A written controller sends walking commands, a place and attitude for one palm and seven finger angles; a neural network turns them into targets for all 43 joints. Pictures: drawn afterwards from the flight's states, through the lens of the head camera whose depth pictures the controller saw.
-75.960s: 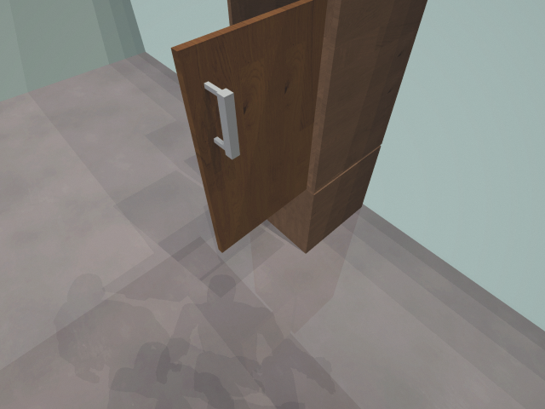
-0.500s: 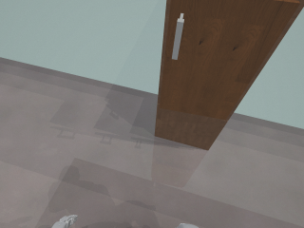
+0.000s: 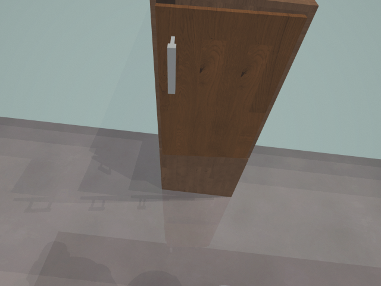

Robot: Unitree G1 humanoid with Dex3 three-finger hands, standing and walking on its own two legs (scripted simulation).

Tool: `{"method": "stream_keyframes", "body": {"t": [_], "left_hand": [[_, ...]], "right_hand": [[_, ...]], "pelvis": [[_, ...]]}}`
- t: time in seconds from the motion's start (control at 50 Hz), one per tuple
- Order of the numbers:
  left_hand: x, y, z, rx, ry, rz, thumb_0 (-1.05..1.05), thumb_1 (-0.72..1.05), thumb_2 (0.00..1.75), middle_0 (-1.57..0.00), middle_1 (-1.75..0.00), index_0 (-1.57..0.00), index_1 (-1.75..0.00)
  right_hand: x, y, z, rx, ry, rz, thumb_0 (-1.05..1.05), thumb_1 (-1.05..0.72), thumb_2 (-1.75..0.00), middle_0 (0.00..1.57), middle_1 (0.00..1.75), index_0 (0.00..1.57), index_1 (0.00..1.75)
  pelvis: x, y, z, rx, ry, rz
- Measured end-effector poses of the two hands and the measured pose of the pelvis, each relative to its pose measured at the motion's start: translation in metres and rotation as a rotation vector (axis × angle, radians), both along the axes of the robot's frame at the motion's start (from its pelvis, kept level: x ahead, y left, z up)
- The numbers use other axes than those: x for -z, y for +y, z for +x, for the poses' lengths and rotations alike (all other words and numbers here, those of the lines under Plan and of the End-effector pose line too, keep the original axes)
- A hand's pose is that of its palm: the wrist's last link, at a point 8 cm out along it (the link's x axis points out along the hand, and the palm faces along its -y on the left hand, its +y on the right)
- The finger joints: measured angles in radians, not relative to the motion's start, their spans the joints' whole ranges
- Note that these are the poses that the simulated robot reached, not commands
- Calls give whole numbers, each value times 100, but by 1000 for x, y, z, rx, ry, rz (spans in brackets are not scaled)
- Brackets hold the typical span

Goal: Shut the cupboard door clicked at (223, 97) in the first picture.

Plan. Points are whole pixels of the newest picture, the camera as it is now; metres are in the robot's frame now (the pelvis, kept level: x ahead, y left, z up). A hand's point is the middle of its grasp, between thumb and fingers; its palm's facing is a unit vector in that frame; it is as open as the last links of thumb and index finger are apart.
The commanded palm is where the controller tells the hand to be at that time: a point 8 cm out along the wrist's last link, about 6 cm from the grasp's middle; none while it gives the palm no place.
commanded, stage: take the last steps up to it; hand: left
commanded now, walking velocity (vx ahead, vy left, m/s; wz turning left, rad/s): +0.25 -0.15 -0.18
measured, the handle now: (172, 66) +0.63 +0.08 +0.11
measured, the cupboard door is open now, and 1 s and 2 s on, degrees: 5 5 5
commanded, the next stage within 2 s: come to a stop and stand still in 0.28 s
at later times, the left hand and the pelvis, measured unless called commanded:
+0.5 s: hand (153, 258) +0.22 +0.09 -0.18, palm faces -0.06 -0.98 -0.18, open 7.3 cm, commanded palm none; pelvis +0.15 -0.08 +0.00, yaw -4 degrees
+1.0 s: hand (159, 258) +0.21 +0.07 -0.15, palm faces -0.02 -0.96 -0.29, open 7.4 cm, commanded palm none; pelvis +0.16 -0.13 +0.01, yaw -3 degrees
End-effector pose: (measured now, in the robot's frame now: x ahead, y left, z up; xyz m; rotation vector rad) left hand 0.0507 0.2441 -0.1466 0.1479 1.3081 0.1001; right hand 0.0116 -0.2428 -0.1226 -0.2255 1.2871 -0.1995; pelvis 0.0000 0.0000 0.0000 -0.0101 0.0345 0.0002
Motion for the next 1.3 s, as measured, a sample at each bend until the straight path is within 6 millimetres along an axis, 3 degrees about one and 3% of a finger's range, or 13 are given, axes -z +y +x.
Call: {"method": "stream_keyframes", "body": {"t": [0.14,0.26,0.32,0.4,0.54,0.62,0.68,0.76,0.86,0.94,1.02,1.14,1.3], "left_hand": [[-11,-25,71,69,-37,-8,0,91,90,-20,-30,-20,-30],[-2,-66,143,139,-112,22,0,91,90,-20,-30,-20,-30],[-6,-82,156,122,-123,31,0,91,90,-20,-30,-20,-30],[-9,-98,158,96,-73,24,0,91,90,-20,-30,-20,-30],[6,-104,165,36,-4,11,0,92,90,-20,-30,-20,-30],[5,-106,172,8,16,19,0,92,90,-20,-30,-20,-30],[-3,-105,176,1,18,43,0,92,90,-20,-30,-20,-30],[-16,-103,181,-3,-6,96,0,91,90,-20,-30,-20,-30],[-21,-108,176,3,-49,158,0,91,90,-20,-30,-20,-30],[-27,-118,165,13,-26,152,0,91,90,-20,-30,-20,-30],[-29,-125,154,15,-8,126,0,91,90,-20,-30,-20,-30],[-20,-121,138,-2,7,81,0,90,90,-20,-30,-20,-30],[-1,-105,124,-28,33,18,0,91,90,-20,-30,-20,-30]], "right_hand": [[-7,-19,-27,95,151,8,0,-90,-90,21,30,20,30],[18,-58,-25,181,252,36,0,-90,-90,21,30,20,30],[21,-75,7,174,250,32,0,-90,-90,21,30,20,30],[13,-88,79,128,126,24,1,-91,-90,20,30,20,30],[9,-77,197,43,-75,36,0,-91,-90,20,29,20,30],[6,-66,237,10,-115,60,0,-91,-90,20,30,20,30],[7,-66,252,-3,-130,78,0,-90,-90,20,30,20,30],[13,-82,253,-3,-123,93,0,-90,-90,21,30,20,30],[28,-117,240,21,-90,93,0,-90,-90,21,30,20,30],[23,-138,222,43,-40,66,0,-90,-90,21,30,20,30],[14,-145,203,46,-5,48,0,-91,-90,20,30,20,30],[6,-133,183,33,20,29,0,-91,-90,20,29,19,30],[4,-87,154,15,46,36,0,-91,-90,20,30,20,30]], "pelvis": [[-8,-22,37,44,6,-15],[13,-60,79,71,-4,0],[10,-69,95,67,-12,-11],[-1,-78,119,58,-6,-10],[3,-83,163,66,-25,-34],[1,-86,176,68,-26,-3],[-2,-90,176,68,-26,4],[-3,-101,171,64,-31,2],[7,-121,167,45,-38,24],[-1,-125,164,45,-40,34],[-7,-126,160,45,-33,49],[-9,-115,152,39,-30,48],[-6,-92,144,38,-50,5]]}}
